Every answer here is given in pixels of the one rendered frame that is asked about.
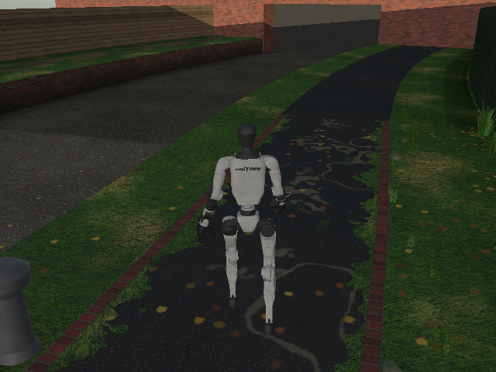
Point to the robot left hand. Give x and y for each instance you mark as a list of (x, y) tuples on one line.
[(202, 236)]

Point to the robot head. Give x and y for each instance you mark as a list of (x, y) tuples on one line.
[(247, 132)]

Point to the right robot upper arm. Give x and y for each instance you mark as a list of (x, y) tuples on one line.
[(275, 174)]

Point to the robot right hand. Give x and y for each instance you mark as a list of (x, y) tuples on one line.
[(274, 203)]

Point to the robot right forearm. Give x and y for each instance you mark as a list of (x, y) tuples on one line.
[(281, 199)]

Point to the left robot upper arm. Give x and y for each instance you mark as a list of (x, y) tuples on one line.
[(219, 177)]

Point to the humanoid robot torso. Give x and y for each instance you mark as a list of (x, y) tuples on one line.
[(247, 182)]

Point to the robot left forearm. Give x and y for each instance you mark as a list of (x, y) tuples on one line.
[(208, 211)]

